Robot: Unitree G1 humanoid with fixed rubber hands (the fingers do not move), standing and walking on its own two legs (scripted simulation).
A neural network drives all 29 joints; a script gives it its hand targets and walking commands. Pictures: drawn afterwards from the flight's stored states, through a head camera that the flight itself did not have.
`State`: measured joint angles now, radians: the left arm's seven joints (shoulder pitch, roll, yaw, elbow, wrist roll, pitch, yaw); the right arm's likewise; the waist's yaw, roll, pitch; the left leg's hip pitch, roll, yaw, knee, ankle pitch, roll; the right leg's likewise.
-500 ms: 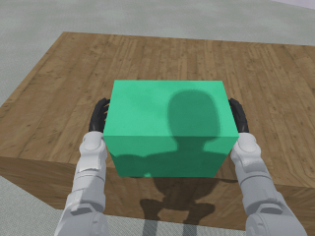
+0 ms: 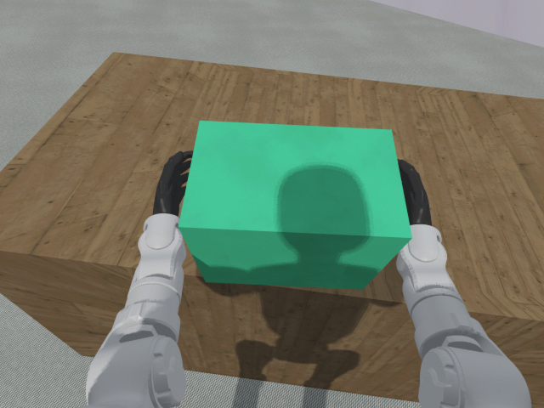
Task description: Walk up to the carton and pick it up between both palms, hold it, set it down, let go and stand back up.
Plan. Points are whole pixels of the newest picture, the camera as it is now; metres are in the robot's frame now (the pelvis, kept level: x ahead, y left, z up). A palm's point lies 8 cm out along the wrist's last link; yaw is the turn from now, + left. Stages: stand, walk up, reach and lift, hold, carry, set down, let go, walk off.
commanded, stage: reach and lift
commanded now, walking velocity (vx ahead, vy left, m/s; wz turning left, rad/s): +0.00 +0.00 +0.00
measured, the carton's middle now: (289, 213) +0.40 +0.01 +0.06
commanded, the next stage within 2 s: hold in 1.90 s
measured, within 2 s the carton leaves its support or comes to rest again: leaves its support in 0.18 s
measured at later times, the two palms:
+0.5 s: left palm (169, 168) +0.40 +0.18 +0.15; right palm (430, 202) +0.37 -0.19 +0.13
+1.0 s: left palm (165, 151) +0.38 +0.18 +0.20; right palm (452, 191) +0.36 -0.19 +0.17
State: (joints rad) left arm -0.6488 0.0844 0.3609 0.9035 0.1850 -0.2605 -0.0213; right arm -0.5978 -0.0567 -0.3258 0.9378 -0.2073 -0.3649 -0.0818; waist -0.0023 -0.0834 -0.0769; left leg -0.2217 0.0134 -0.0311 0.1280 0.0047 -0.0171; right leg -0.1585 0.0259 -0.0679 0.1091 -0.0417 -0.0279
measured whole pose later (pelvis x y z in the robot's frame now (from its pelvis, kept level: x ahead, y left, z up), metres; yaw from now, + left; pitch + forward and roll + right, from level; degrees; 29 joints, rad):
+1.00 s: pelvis +0.01 +0.01 +0.00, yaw -1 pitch -3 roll -1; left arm -0.60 0.08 0.26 0.07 0.20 0.71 -0.03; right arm -0.57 -0.18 -0.07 0.38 0.19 0.39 -0.11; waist -0.09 -0.05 -0.03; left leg -0.12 0.01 -0.02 0.28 -0.11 0.00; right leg -0.01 0.02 -0.05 0.15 -0.09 -0.01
